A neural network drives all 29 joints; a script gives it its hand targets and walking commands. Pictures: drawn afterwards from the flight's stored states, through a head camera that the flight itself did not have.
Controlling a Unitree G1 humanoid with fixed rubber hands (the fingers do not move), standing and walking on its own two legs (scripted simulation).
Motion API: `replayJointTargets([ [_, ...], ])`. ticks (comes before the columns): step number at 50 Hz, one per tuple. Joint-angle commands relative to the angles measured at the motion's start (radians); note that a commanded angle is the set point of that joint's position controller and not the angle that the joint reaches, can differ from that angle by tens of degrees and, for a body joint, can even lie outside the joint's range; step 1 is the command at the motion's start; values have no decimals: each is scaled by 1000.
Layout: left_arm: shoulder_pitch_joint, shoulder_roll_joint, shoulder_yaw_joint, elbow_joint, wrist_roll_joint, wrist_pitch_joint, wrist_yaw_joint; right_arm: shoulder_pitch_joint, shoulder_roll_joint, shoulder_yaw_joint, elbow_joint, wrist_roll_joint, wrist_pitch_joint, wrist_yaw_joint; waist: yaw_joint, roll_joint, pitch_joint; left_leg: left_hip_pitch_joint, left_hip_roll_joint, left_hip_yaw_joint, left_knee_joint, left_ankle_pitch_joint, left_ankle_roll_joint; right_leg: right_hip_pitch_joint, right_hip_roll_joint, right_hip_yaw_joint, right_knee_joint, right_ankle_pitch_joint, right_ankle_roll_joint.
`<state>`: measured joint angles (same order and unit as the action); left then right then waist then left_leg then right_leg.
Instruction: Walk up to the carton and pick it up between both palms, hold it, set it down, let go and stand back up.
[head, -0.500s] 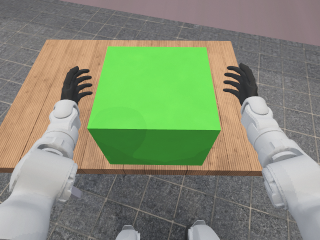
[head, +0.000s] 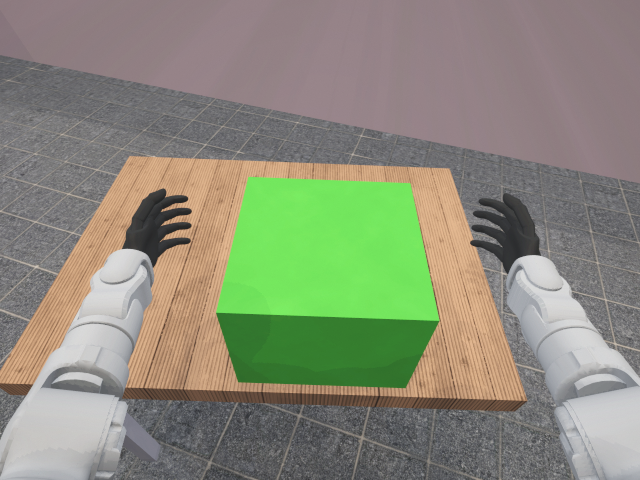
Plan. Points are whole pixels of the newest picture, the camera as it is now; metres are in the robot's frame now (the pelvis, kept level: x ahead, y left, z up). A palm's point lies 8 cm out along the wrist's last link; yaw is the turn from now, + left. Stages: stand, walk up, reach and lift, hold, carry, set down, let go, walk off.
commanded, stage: set down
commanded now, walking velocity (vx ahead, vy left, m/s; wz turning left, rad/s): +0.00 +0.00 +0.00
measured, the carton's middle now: (325, 281) +0.43 +0.00 -0.04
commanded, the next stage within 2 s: none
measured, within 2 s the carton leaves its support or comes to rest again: neither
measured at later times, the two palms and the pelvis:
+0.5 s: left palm (139, 304) +0.32 +0.24 +0.06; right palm (510, 313) +0.31 -0.23 +0.06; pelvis +0.01 -0.01 +0.00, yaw +1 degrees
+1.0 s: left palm (130, 421) +0.21 +0.24 -0.01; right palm (498, 411) +0.21 -0.21 -0.02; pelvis +0.03 +0.01 +0.00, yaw +0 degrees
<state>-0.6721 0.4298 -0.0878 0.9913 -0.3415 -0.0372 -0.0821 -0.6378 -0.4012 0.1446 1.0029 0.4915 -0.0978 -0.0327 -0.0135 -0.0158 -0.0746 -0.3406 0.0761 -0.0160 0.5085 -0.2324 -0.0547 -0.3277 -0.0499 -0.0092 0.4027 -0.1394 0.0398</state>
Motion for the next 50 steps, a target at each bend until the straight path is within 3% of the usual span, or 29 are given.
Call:
replayJointTargets([
  [1, -178, 71, 66, -189, 35, -34, 2, -121, -62, -87, -236, -77, -22, 5, -10, 81, -253, 155, -117, 56, -95, 241, -28, 169, 110, -14, -43, 35, -67],
  [4, -117, 94, 132, -301, 61, -79, 16, -48, -14, -129, -376, -125, -72, -7, 15, 76, -277, 125, -125, 69, -102, 226, -15, 227, 106, -3, -46, 44, -60],
  [5, -73, 86, 119, -330, 64, -86, 22, 6, -15, -161, -398, -146, -88, -13, -5, 115, -268, 116, -121, 57, -102, 202, -19, 191, 106, -8, -39, 30, -61],
  [7, -14, 80, 147, -371, 70, -112, 37, 80, 21, -151, -454, -160, -103, -6, 31, 87, -275, 103, -118, 58, -113, 172, -3, 248, 104, 3, -34, 0, -62],
  [10, -181, 141, 118, -382, 9, -149, 59, -77, -16, -235, -547, -216, -86, -8, -13, 84, -335, 38, -116, 47, -118, 2, 1, 181, 96, -20, -7, -135, -64],
  [11, -213, 155, 127, -345, 6, -154, 61, -109, 8, -196, -562, -210, -83, -10, 33, 63, -300, -25, -114, 67, -108, -17, 22, 188, 87, -6, -4, -173, -68],
  [13, -253, 175, 85, -336, -63, -178, 66, -145, 0, -226, -618, -220, -74, -10, 4, 7, -378, -18, -104, 48, -98, -76, 31, 151, 84, -21, 22, -196, -63],
  [14, -257, 173, 72, -297, -71, -177, 70, -144, 7, -224, -574, -229, -54, -15, -10, 33, -365, -43, -100, 44, -92, -95, 38, 147, 76, -14, 37, -208, -69],
  [15, -93, 152, 74, -319, -72, -191, 64, 20, 33, -192, -592, -207, -67, -20, 11, -6, -380, 10, -108, 45, -83, -13, 37, 191, 78, -22, 32, -127, -62],
  [17, -89, 150, 51, -277, -90, -181, 50, -19, 19, -180, -586, -198, -52, -31, 2, -36, -398, 15, -110, 58, -69, 37, 40, 207, 71, 5, 31, -75, -56],
  [18, -17, 110, 37, -246, -84, -169, 34, 96, 40, -160, -501, -189, -46, -40, -29, -8, -349, 40, -106, 57, -80, 52, 36, 221, 73, -3, 18, -52, -61],
  [19, 152, 89, 45, -251, -54, -167, 21, 236, 55, -122, -492, -172, -47, -43, 1, -24, -317, 98, -106, 56, -84, 128, 33, 272, 77, 17, 9, 7, -57],
  [21, 251, 51, 43, -248, -24, -130, -14, 321, 38, -117, -436, -181, -51, -62, -42, 19, -218, 159, -105, 49, -99, 230, 2, 266, 83, 14, -31, 62, -61],
  [24, 309, 43, 83, -307, 26, -91, -48, 394, 72, -98, -456, -197, -34, -75, -56, 39, -51, 192, -111, 38, -140, 240, -18, 266, 73, 32, -75, 36, -62],
  [26, 527, 4, 122, -390, 90, -85, -49, 588, 120, -80, -507, -207, -48, -69, -31, 52, 42, 223, -119, 37, -145, 268, -28, 311, 77, 45, -84, 31, -73],
  [27, 354, 76, 148, -447, 79, -101, -44, 412, 108, -135, -605, -237, -61, -73, -44, 58, -22, 205, -138, 50, -145, 199, -24, 255, 55, 42, -89, -32, -56],
  [29, 428, 50, 186, -553, 92, -116, -19, 472, 142, -135, -708, -237, -74, -53, 7, 59, 29, 211, -127, 46, -168, 192, -27, 250, 73, 19, -91, -54, -64],
  [30, 228, 99, 189, -621, 78, -131, 4, 326, 152, -182, -733, -254, -74, -50, 26, 84, 9, 145, -133, 57, -169, 130, -15, 219, 72, 23, -93, -114, -73],
  [32, 329, 95, 188, -640, 74, -172, 30, 420, 177, -175, -814, -263, -104, -32, 73, 47, 13, 115, -131, 66, -170, 115, 5, 242, 81, 8, -72, -127, -71],
  [33, 186, 112, 176, -646, 56, -176, 44, 283, 144, -193, -845, -287, -98, -27, 56, 49, -29, 74, -126, 69, -161, 73, 7, 227, 81, 7, -56, -155, -81],
  [36, 496, 61, 144, -612, 30, -250, 44, 573, 172, -160, -835, -269, -163, -23, 52, 1, -88, 138, -121, 56, -130, 119, 24, 264, 77, 22, -34, -33, -78],
  [38, 757, -8, 121, -611, 49, -285, 36, 843, 190, -116, -743, -241, -205, -25, 42, 32, -61, 210, -120, 60, -110, 244, 11, 300, 78, 31, -36, 65, -79],
  [39, 665, 33, 111, -623, 21, -288, 25, 719, 153, -154, -763, -254, -216, -40, 35, 34, -126, 214, -127, 65, -109, 229, 5, 281, 71, 49, -48, 48, -74],
  [41, 770, -3, 89, -569, 38, -305, 9, 817, 162, -134, -658, -259, -239, -42, 29, 69, -86, 184, -118, 50, -111, 212, -3, 311, 71, 45, -40, 23, -83],
  [42, 783, -32, 55, -585, 40, -300, 12, 825, 151, -156, -635, -265, -254, -49, -9, 103, -44, 215, -115, 33, -124, 205, -22, 277, 72, 44, -49, 6, -83],
  [43, 584, 32, 47, -606, 15, -301, 14, 617, 128, -194, -657, -294, -244, -49, -6, 127, -88, 162, -106, 34, -120, 131, -25, 211, 71, 47, -39, -78, -89],
  [44, 798, -27, 35, -622, 32, -308, 12, 813, 159, -155, -654, -296, -272, -45, -12, 105, -37, 195, -99, 21, -124, 163, -35, 245, 78, 33, -44, -31, -92],
  [45, 754, 7, 51, -643, 31, -318, 9, 766, 155, -172, -701, -302, -286, -48, -19, 79, -21, 196, -103, 28, -118, 152, -32, 248, 68, 42, -52, -39, -85],
  [50, 836, 5, 89, -678, 62, -339, 27, 813, 167, -140, -666, -271, -339, -30, 37, 64, 75, 206, -88, 21, -123, 246, -25, 284, 77, 49, -40, 52, -86],
])
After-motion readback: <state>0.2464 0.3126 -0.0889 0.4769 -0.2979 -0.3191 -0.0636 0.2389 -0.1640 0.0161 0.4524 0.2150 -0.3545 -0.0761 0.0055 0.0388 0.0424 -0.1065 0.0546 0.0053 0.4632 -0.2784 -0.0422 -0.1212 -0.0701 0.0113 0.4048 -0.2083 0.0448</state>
